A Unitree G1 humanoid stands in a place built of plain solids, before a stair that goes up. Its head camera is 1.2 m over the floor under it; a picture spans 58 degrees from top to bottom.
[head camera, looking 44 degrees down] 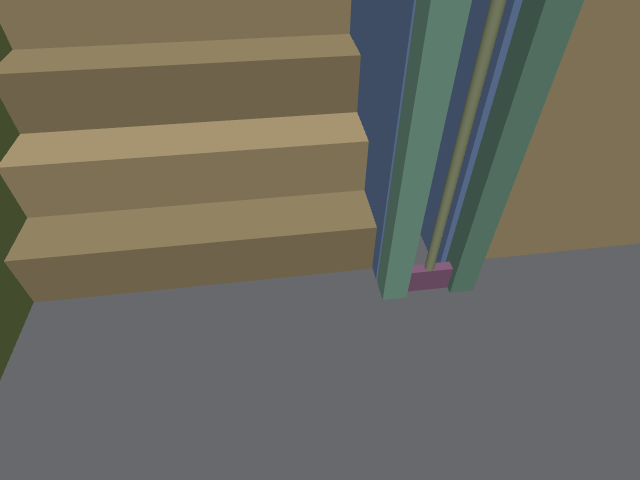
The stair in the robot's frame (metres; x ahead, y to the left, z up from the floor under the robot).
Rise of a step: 0.21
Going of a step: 0.21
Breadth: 1.20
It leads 8 degrees to the left of straight ahead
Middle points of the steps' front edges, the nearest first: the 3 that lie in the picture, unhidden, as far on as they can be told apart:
1.01 0.40 0.21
1.22 0.43 0.42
1.42 0.45 0.63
